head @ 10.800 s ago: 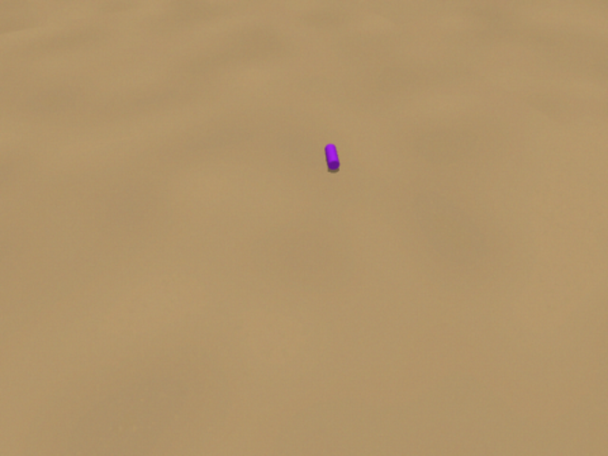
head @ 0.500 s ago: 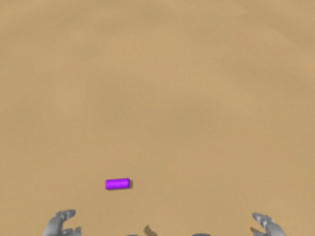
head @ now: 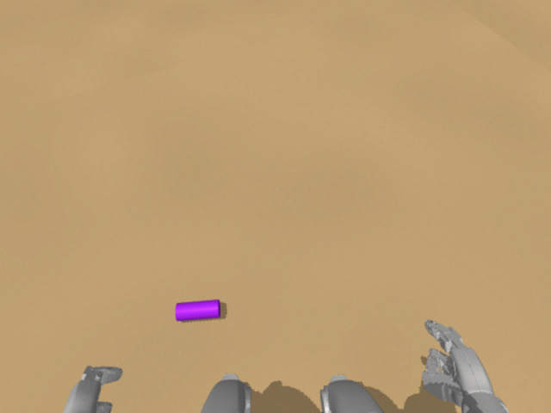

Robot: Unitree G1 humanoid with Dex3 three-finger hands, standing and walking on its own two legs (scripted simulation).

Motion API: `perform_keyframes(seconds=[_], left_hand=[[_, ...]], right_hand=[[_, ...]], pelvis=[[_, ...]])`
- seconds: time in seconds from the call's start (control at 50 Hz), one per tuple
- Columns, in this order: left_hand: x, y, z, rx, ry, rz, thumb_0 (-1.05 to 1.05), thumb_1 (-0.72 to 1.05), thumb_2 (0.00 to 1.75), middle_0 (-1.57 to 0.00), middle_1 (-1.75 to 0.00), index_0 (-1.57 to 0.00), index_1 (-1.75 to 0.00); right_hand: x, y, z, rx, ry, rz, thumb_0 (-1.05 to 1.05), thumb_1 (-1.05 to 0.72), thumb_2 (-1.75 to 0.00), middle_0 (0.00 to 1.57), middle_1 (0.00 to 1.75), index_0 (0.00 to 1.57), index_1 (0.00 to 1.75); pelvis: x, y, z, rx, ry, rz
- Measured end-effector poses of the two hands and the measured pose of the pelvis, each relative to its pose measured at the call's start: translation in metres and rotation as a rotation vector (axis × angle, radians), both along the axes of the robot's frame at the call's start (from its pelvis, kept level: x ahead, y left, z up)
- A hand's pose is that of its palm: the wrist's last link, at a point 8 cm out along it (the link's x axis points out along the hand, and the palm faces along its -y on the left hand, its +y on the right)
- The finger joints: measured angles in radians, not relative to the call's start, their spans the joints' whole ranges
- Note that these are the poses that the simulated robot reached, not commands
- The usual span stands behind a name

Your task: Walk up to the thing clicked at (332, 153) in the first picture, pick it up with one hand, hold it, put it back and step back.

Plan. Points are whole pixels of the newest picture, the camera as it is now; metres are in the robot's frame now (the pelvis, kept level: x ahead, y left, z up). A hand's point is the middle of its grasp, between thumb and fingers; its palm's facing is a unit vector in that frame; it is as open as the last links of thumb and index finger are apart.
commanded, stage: rise first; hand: left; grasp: from above
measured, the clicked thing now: (198, 310) +0.43 +0.26 -0.68
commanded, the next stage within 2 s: none
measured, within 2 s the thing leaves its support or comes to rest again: neither
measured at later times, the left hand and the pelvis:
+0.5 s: hand out of the picture +0.12 +0.26 -0.18, palm faces -0.20 -0.83 -0.52, open 14.3 cm; pelvis -0.02 +0.00 -0.05, yaw +0 degrees
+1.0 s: hand (148, 365) +0.24 +0.30 -0.38, palm faces -0.46 -0.39 -0.80, open 14.0 cm; pelvis -0.07 +0.00 -0.24, yaw -3 degrees
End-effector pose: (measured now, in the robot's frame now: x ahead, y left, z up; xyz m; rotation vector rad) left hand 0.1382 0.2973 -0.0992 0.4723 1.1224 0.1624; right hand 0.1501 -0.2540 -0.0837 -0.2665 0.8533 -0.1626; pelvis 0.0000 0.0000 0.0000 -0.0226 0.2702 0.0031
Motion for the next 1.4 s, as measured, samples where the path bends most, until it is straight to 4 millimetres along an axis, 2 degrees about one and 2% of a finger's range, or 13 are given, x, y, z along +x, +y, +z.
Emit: perform_keyframes(seconds=[0.2,0.56,0.62,0.68,0.8,0.94,1.02,1.1,1.22,1.3,1.4], left_hand=[[-0.003,0.001,-0.014,0.034,0.017,-0.043,0.0,-0.55,0.98,-0.08,-1.05,-0.07,-1.05],[-0.02,0.005,-0.048,0.105,0.002,-0.14,0.0,-0.59,0.97,-0.12,-1.03,-0.11,-1.03],[-0.014,0.009,-0.066,0.137,0.01,-0.2,0.0,-0.59,0.98,-0.12,-1.02,-0.11,-1.03],[0.001,0.018,-0.091,0.19,0.002,-0.268,0.0,-0.59,0.98,-0.13,-1.0,-0.11,-1.01],[0.048,0.019,-0.142,0.287,-0.093,-0.465,0.0,-0.58,0.98,-0.15,-0.98,-0.13,-0.99],[0.096,0.022,-0.201,0.417,-0.154,-0.619,0.0,-0.55,0.98,-0.15,-0.98,-0.13,-1.0],[0.112,0.021,-0.231,0.461,-0.165,-0.694,0.0,-0.53,0.99,-0.14,-0.99,-0.13,-1.0],[0.127,0.023,-0.257,0.507,-0.183,-0.778,0.0,-0.53,0.99,-0.14,-0.99,-0.13,-1.0],[0.149,0.022,-0.284,0.56,-0.233,-0.873,0.0,-0.53,1.01,-0.12,-1.0,-0.12,-1.0],[0.162,0.019,-0.3,0.585,-0.25,-0.933,0.0,-0.53,1.03,-0.1,-0.99,-0.1,-1.0],[0.177,0.015,-0.317,0.615,-0.271,-0.984,0.0,-0.53,1.03,-0.09,-0.98,-0.08,-0.99]], right_hand=[[0.015,0.01,-0.012,0.004,-0.062,0.033,0.01,-0.91,-0.9,0.2,0.3,0.2,0.3],[0.006,0.013,-0.057,0.01,-0.077,0.067,0.01,-0.95,-0.91,0.2,0.3,0.2,0.3],[0.005,0.011,-0.07,0.003,-0.087,0.082,0.01,-0.96,-0.91,0.2,0.3,0.2,0.3],[0.005,0.006,-0.091,-0.01,-0.088,0.1,0.01,-0.96,-0.91,0.2,0.3,0.2,0.3],[-0.004,-0.009,-0.155,-0.035,-0.036,0.104,0.01,-0.96,-0.91,0.2,0.3,0.2,0.3],[-0.033,-0.02,-0.241,-0.022,0.098,0.08,0.01,-0.94,-0.91,0.2,0.3,0.2,0.3],[-0.062,-0.021,-0.286,-0.005,0.199,0.071,0.01,-0.93,-0.91,0.2,0.3,0.2,0.3],[-0.095,-0.022,-0.32,0.001,0.293,0.055,0.01,-0.93,-0.9,0.2,0.3,0.2,0.3],[-0.139,-0.023,-0.35,-0.01,0.399,0.016,0.01,-0.91,-0.9,0.2,0.3,0.2,0.3],[-0.16,-0.024,-0.357,-0.025,0.452,-0.008,0.0,-0.9,-0.9,0.2,0.3,0.2,0.3],[-0.176,-0.025,-0.361,-0.047,0.504,-0.026,0.0,-0.9,-0.9,0.2,0.3,0.2,0.3]], pelvis=[[-0.001,0.002,-0.019,-0.012,0.051,0.002],[-0.024,0.0,-0.063,-0.023,0.121,0.005],[-0.03,0.0,-0.076,-0.021,0.146,0.003],[-0.036,-0.002,-0.097,-0.018,0.183,-0.001],[-0.048,-0.003,-0.15,-0.017,0.262,-0.012],[-0.066,-0.004,-0.214,-0.021,0.322,-0.032],[-0.077,-0.005,-0.246,-0.023,0.331,-0.042],[-0.087,-0.005,-0.275,-0.028,0.326,-0.051],[-0.098,-0.003,-0.308,-0.041,0.306,-0.06],[-0.101,0.0,-0.322,-0.053,0.298,-0.066],[-0.101,0.003,-0.334,-0.067,0.297,-0.069]])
